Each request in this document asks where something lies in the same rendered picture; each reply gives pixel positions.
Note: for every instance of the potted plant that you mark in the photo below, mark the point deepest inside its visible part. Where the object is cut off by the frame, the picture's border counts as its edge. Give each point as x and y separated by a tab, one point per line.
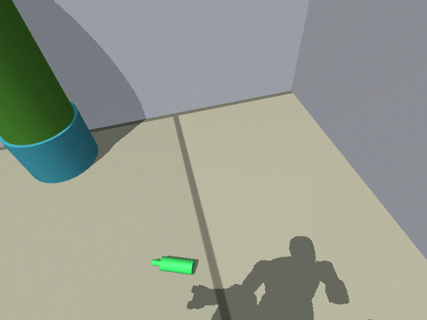
38	124

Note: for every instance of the bottle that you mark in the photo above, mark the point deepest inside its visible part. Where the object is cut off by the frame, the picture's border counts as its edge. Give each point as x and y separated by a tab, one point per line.
175	265

